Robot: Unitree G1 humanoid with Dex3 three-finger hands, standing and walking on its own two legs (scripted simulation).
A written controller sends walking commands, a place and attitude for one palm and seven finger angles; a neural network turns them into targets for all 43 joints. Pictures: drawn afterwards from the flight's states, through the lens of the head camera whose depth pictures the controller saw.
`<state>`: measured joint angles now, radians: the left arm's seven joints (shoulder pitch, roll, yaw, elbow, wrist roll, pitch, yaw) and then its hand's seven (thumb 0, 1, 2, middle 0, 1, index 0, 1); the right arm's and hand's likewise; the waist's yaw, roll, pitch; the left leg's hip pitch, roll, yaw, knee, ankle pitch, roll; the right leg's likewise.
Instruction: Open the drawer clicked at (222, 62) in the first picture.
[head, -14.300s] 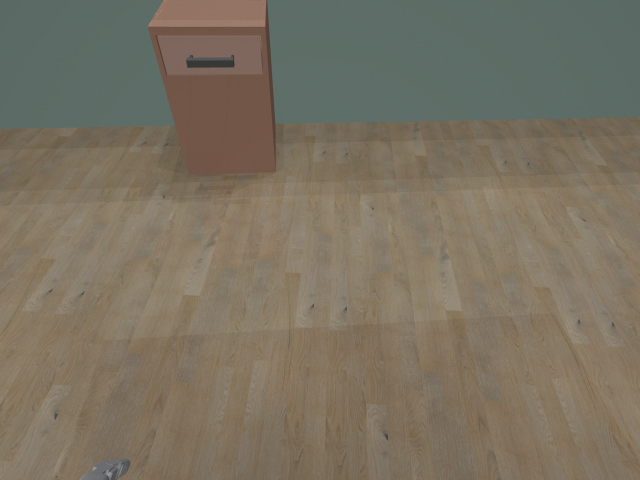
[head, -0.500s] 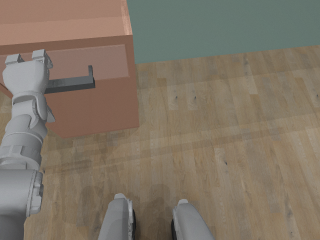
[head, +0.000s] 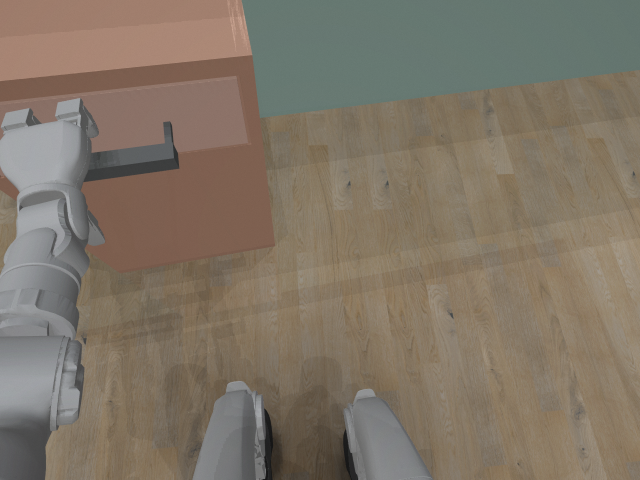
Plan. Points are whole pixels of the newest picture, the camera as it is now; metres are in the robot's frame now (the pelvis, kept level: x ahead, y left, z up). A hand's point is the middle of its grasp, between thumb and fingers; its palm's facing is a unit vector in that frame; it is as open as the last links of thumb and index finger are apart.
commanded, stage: move the hooked fingers above the handle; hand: left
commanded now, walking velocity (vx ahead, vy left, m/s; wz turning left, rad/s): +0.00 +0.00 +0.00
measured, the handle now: (111, 150) +0.57 +0.28 -0.06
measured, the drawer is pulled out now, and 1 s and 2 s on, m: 0.00 0.00 0.00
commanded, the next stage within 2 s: lower the fingers behind the handle in 1.76 s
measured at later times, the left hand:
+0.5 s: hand (83, 186) +0.48 +0.28 -0.02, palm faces -0.13 -0.02 -0.99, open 13.9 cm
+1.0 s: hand (94, 174) +0.49 +0.26 -0.01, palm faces -0.14 -0.03 -0.99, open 13.8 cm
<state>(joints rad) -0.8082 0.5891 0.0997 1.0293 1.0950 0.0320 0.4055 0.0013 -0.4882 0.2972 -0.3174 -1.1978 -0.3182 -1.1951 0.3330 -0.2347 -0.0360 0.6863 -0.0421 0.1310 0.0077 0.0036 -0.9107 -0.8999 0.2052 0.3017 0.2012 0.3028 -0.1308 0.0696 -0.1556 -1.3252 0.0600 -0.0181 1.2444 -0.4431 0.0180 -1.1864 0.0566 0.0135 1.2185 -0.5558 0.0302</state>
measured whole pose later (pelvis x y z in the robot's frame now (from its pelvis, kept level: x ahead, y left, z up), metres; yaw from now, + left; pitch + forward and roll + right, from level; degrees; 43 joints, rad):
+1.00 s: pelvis +0.00 +0.00 +0.01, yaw +0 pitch +28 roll -4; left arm -0.85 0.57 0.06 1.15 1.10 0.04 0.34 0.00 -0.49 0.30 -0.32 -1.21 -0.32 -1.22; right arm 0.34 -0.24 -0.01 0.66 -0.03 0.13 0.00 0.00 -0.91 -0.90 0.21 0.30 0.20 0.30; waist -0.17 0.08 -0.17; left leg -1.26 0.07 -0.01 1.20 -0.43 0.02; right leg -1.12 0.06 0.02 1.17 -0.54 0.03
